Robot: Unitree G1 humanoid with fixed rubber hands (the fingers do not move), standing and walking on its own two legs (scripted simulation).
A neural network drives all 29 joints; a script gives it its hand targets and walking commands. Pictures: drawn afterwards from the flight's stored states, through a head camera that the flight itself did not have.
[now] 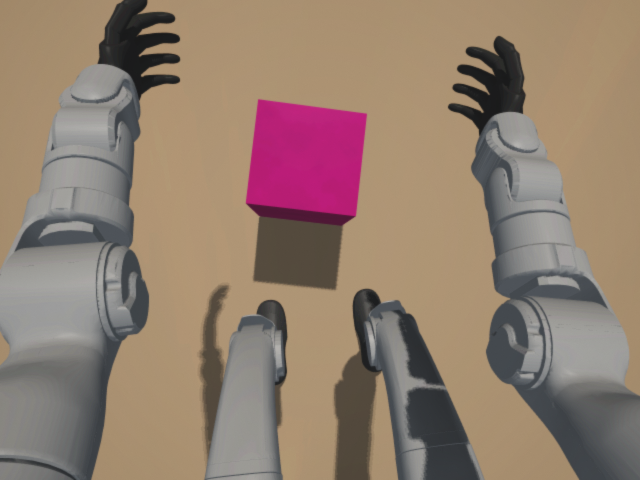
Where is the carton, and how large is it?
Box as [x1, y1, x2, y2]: [246, 99, 366, 225]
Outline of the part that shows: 258,99 246,203 258,215 339,225 355,216 366,114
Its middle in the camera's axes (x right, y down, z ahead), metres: -0.04 -0.15 +0.87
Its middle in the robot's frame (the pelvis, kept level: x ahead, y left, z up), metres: +0.52 -0.01 -0.53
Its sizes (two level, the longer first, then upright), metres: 0.210 0.200 0.250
